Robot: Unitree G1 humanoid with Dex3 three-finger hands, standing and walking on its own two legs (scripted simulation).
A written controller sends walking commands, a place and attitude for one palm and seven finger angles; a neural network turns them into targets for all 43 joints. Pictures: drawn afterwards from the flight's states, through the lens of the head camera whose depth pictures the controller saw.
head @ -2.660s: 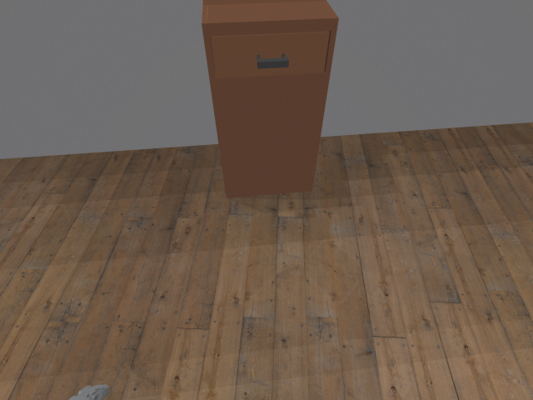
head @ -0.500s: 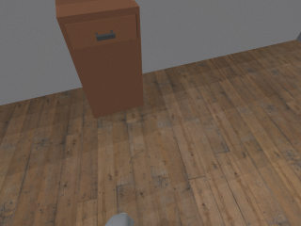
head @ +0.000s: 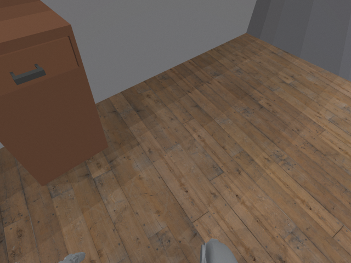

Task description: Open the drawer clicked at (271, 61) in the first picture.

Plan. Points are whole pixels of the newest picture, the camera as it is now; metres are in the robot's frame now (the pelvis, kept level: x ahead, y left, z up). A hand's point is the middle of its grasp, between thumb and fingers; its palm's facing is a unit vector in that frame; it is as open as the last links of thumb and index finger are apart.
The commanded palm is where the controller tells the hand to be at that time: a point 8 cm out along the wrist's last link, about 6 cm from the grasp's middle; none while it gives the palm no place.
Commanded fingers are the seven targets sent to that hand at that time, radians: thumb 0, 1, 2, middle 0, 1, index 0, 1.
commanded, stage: walk to a spot facing it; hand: left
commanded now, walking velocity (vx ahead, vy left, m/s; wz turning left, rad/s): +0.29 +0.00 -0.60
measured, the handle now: (27, 73) +0.75 +0.61 -0.05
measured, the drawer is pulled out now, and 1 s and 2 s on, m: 0.00 0.00 0.00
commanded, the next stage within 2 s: turn to face it in 0.98 s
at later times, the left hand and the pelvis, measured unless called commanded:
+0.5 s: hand (130, 202) +0.31 +0.14 -0.17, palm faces -0.23 -0.95 -0.24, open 7.2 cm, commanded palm none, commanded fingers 0.00 0.90 0.90 -0.20 -0.30 -0.20 -0.30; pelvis +0.19 -0.04 -0.01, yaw -15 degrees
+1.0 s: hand (155, 152) +0.50 +0.09 -0.17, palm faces -0.53 -0.82 -0.20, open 7.4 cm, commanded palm none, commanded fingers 0.00 0.90 0.90 -0.20 -0.30 -0.20 -0.30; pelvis +0.32 -0.03 -0.01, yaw -35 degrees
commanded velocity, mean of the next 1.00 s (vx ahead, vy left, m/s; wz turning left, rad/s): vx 0.15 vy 0.00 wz -0.59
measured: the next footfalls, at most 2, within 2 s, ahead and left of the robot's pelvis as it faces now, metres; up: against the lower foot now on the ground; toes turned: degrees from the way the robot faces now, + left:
right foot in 0.22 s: +0.23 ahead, -0.13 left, +0.00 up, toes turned -14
left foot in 0.64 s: +0.40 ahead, +0.07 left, +0.00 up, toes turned -14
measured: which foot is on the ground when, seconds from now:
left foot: down 0.00-0.22, up 0.24-0.62, down 0.64-1.00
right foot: up 0.00-0.20, down 0.22-0.64, up 0.66-1.00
